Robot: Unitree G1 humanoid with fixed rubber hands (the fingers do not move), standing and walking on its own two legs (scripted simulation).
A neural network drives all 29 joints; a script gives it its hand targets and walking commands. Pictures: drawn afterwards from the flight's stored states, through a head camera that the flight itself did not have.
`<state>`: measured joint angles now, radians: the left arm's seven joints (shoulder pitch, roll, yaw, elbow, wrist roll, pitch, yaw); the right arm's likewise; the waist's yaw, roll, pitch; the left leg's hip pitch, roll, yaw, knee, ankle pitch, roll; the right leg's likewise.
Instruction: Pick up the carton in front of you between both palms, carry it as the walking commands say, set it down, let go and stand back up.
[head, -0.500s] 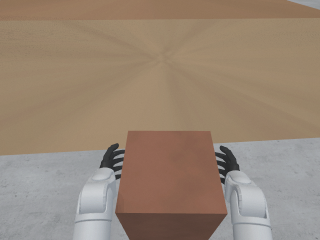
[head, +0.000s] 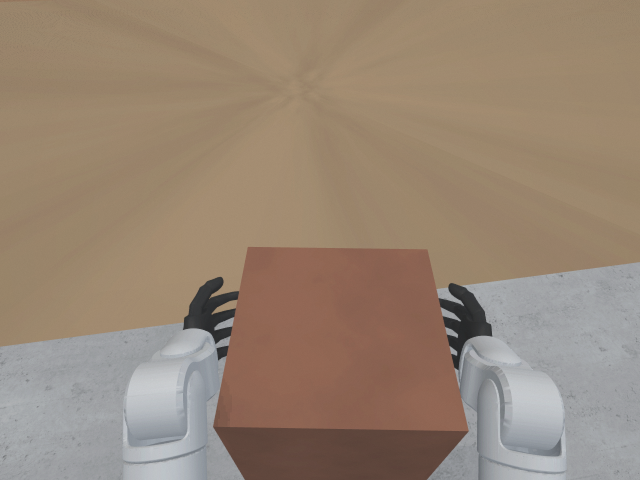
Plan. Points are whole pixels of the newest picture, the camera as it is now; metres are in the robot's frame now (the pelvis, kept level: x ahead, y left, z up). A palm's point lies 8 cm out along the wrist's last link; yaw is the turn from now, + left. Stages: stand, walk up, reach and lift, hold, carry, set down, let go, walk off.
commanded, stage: carry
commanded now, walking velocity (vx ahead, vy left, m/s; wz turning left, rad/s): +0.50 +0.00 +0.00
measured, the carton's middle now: (335, 376) +0.26 +0.00 +0.02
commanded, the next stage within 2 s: none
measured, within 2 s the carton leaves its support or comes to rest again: neither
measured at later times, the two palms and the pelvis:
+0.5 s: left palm (245, 190) +0.56 +0.14 +0.07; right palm (419, 179) +0.60 -0.16 +0.06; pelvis +0.33 -0.05 +0.01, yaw +5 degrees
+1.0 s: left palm (246, 56) +0.97 +0.17 +0.13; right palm (379, 56) +0.96 -0.13 +0.13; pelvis +0.66 +0.03 +0.00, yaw +1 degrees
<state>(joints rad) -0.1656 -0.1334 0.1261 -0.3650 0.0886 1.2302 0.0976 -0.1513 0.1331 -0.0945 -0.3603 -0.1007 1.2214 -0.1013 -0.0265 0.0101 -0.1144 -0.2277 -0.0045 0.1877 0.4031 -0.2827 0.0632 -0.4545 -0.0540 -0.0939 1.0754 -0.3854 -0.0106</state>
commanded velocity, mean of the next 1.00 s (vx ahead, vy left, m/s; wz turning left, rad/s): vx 0.50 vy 0.00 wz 0.00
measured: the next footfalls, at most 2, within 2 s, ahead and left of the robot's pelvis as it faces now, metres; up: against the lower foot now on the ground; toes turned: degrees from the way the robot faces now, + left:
right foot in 0.26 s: +0.36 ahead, -0.11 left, +0.00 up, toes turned -8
left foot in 0.76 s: +0.70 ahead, +0.10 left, +0.00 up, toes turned +14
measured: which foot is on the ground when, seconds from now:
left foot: down 0.00-0.28, up 0.30-0.74, down 0.76-1.00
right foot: up 0.00-0.24, down 0.26-0.76, up 0.78-1.00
